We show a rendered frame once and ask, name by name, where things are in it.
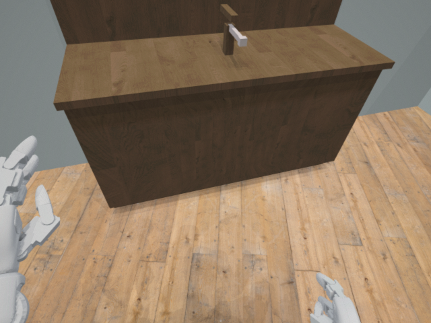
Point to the tap lever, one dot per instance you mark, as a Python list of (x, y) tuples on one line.
[(242, 40)]

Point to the robot left hand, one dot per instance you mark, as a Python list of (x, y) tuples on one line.
[(15, 173)]

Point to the left robot forearm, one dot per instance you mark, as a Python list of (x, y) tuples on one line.
[(14, 305)]

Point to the robot right hand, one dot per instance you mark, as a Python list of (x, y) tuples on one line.
[(341, 310)]

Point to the counter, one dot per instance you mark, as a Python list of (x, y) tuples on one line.
[(163, 101)]

